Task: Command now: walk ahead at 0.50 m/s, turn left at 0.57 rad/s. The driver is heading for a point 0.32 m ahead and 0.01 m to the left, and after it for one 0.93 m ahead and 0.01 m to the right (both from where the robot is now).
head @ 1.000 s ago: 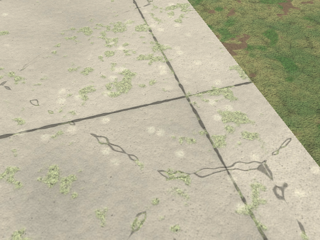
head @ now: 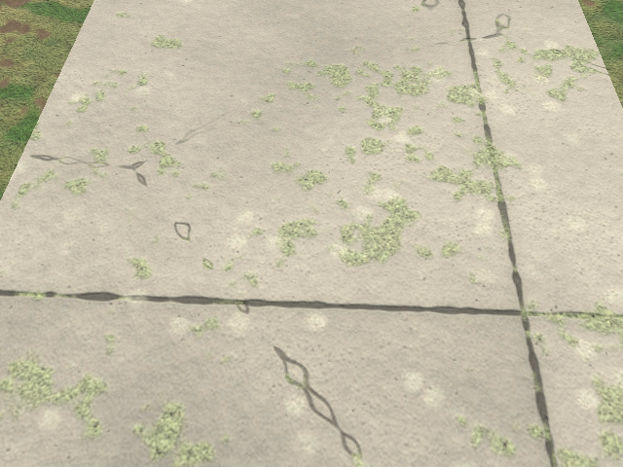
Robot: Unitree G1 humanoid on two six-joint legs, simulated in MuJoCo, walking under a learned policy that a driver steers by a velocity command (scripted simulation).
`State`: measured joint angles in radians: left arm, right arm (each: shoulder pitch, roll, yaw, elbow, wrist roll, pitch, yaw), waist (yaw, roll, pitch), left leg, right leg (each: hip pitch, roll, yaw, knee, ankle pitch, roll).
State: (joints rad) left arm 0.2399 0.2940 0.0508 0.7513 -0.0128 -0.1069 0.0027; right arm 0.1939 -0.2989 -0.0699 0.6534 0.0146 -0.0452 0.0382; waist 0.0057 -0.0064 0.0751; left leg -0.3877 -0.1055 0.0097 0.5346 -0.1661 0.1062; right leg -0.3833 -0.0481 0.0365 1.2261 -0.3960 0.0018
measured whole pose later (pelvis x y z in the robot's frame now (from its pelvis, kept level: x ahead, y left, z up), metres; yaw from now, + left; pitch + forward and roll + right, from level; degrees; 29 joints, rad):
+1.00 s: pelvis +0.53 +0.07 +0.01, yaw +9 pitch +1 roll +0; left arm 0.33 0.31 0.05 0.83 -0.03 -0.05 0.00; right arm 0.17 -0.26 -0.05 0.70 -0.01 -0.09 0.02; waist 0.02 -0.04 0.03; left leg -0.30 -0.01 0.07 0.45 -0.18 0.04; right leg -0.44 -0.05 0.05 1.13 -0.36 -0.01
